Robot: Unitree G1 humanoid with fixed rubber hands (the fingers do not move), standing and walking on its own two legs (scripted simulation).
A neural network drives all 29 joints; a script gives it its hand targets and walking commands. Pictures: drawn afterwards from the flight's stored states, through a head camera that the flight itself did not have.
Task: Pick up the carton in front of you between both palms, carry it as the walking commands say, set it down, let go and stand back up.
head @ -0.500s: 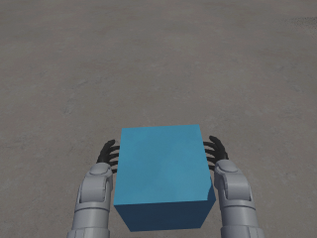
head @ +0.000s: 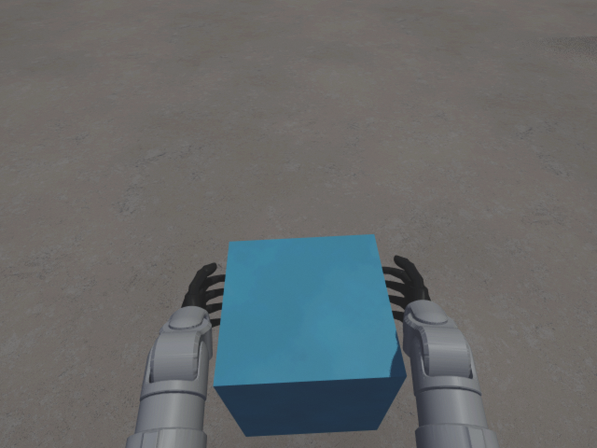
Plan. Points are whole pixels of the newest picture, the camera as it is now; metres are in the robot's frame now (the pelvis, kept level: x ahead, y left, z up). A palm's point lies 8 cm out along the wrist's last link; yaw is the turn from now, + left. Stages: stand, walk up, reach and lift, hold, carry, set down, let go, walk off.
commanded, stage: carry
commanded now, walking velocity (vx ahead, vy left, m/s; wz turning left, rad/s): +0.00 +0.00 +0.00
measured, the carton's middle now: (306, 340) +0.29 +0.00 -0.04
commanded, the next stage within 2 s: hold in 0.20 s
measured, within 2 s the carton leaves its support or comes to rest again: neither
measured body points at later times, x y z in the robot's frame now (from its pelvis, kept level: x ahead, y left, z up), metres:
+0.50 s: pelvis -0.02 +0.01 +0.00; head -0.04 -0.01 +0.45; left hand +0.27 +0.17 +0.03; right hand +0.29 -0.13 +0.03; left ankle -0.02 +0.10 -0.74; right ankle +0.06 -0.10 -0.73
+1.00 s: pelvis -0.05 -0.01 -0.06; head +0.13 +0.00 +0.35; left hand +0.31 +0.20 -0.13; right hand +0.37 -0.10 -0.12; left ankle -0.02 +0.10 -0.73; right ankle +0.06 -0.10 -0.73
